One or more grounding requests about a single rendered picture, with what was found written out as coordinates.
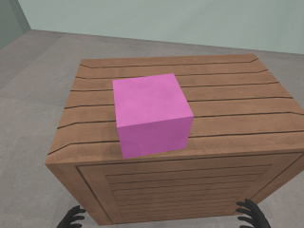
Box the robot right hand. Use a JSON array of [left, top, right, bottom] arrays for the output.
[[236, 199, 271, 228]]

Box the pedestal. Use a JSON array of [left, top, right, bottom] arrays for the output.
[[45, 53, 304, 226]]

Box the carton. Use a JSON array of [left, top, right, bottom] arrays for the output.
[[112, 73, 194, 159]]

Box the robot left hand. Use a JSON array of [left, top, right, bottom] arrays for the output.
[[56, 205, 86, 228]]

